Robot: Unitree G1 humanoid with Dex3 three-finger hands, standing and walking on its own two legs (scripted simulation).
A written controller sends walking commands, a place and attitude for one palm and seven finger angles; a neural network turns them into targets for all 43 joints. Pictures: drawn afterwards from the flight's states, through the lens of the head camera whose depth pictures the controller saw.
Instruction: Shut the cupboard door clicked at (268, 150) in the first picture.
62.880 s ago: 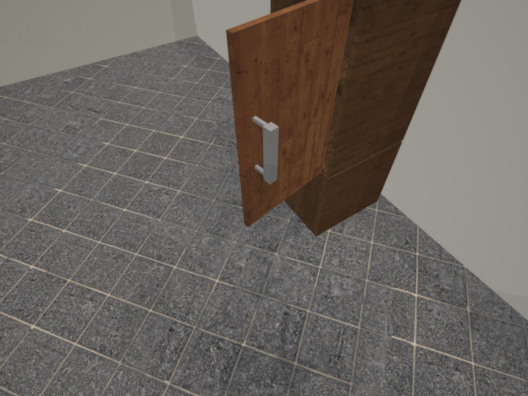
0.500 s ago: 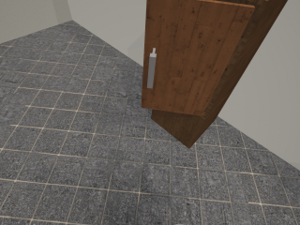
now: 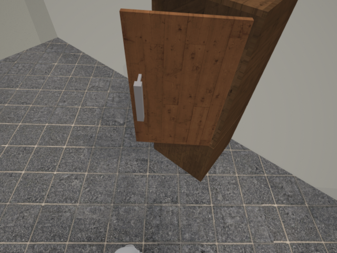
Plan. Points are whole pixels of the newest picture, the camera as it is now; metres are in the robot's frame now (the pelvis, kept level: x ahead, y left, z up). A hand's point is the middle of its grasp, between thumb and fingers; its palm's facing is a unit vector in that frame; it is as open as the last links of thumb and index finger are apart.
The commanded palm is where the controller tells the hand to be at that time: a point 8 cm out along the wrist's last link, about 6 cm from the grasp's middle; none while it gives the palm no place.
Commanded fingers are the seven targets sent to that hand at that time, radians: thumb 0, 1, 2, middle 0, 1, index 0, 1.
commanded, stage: take the last steps up to it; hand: left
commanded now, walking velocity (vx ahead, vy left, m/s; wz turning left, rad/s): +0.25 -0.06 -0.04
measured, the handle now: (140, 98) +0.61 +0.12 -0.03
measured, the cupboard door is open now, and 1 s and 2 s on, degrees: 36 36 36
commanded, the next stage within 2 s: come to a stop and stand still in 0.22 s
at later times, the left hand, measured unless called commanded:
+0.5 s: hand (125, 221) +0.23 +0.13 -0.16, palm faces -0.01 -0.97 -0.24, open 7.3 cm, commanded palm none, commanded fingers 0.00 0.90 0.90 -0.20 -0.30 -0.20 -0.30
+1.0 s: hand (92, 237) +0.19 +0.22 -0.17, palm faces +0.00 -0.96 -0.28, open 7.4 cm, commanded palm none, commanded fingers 0.00 0.90 0.90 -0.20 -0.30 -0.20 -0.30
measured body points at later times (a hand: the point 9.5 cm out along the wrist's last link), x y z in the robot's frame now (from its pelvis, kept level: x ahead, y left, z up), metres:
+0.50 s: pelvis +0.16 -0.05 +0.00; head +0.19 -0.08 +0.44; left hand +0.23 +0.18 -0.14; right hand +0.15 -0.28 -0.17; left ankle +0.11 +0.09 -0.72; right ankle +0.19 -0.15 -0.74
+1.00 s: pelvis +0.15 +0.01 -0.01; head +0.14 +0.00 +0.44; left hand +0.19 +0.27 -0.15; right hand +0.25 -0.24 -0.14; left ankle +0.15 +0.09 -0.74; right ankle +0.17 -0.11 -0.73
